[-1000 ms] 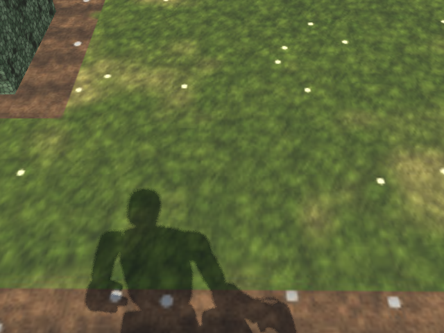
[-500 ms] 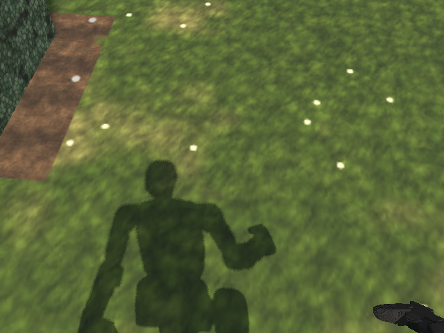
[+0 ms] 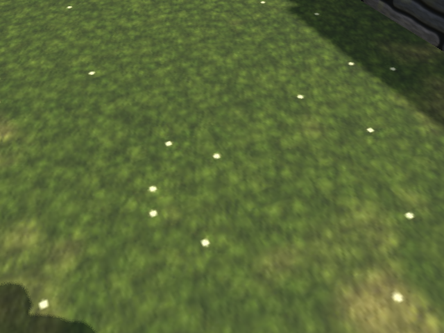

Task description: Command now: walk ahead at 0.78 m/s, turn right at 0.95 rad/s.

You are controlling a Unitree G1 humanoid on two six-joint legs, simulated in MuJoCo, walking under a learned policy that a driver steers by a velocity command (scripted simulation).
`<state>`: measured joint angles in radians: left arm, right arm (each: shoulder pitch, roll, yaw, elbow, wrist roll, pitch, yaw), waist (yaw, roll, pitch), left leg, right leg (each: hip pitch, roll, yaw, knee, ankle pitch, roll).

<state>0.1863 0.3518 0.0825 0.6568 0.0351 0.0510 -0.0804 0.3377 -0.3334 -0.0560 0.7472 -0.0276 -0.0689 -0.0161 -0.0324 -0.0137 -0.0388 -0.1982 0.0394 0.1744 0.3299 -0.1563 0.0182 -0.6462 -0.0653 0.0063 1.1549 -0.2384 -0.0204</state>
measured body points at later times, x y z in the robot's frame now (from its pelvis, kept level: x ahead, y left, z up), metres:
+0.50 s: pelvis +0.20 -0.11 +0.00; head +0.24 -0.14 +0.45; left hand +0.31 +0.13 -0.11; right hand +0.25 -0.38 -0.15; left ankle +0.24 +0.00 -0.66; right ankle +0.19 -0.20 -0.75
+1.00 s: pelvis +0.28 -0.10 -0.01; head +0.32 -0.07 +0.44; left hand +0.34 +0.20 -0.12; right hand +0.50 -0.33 -0.11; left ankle +0.33 -0.03 -0.75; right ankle +0.39 -0.25 -0.69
